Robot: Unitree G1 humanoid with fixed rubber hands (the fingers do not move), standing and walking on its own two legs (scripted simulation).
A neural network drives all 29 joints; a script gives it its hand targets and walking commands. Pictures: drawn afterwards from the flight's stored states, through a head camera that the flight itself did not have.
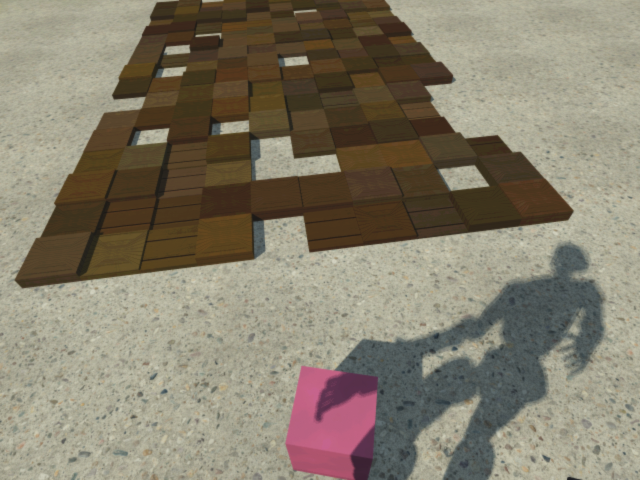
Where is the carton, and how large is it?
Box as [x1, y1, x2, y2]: [285, 366, 377, 479]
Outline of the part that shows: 301,366 285,442 293,469 345,479 367,479 372,459 377,377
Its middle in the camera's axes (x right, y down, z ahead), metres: +0.04 +0.51 +1.07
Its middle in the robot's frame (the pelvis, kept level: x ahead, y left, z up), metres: +0.42 +0.01 -0.66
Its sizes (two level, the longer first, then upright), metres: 0.210 0.200 0.250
